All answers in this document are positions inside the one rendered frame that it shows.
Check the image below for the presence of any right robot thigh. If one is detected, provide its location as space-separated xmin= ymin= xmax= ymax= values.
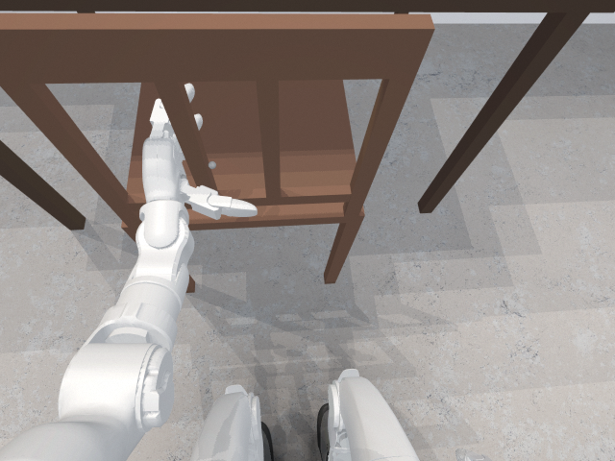
xmin=328 ymin=376 xmax=420 ymax=461

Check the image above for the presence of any chair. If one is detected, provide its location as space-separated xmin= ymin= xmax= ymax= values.
xmin=0 ymin=13 xmax=435 ymax=293

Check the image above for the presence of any robot left hand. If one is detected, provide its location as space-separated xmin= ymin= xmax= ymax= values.
xmin=142 ymin=84 xmax=258 ymax=220

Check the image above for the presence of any robot thigh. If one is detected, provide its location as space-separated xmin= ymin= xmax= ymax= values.
xmin=190 ymin=392 xmax=262 ymax=461
xmin=328 ymin=376 xmax=420 ymax=461

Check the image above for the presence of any table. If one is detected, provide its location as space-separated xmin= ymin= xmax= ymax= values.
xmin=0 ymin=0 xmax=615 ymax=231

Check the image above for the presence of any robot left upper arm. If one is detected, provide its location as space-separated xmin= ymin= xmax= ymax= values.
xmin=0 ymin=343 xmax=174 ymax=461

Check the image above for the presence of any left robot thigh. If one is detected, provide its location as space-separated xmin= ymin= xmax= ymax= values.
xmin=190 ymin=392 xmax=262 ymax=461

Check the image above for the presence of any robot left forearm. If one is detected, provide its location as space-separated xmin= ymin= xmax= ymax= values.
xmin=58 ymin=200 xmax=194 ymax=417

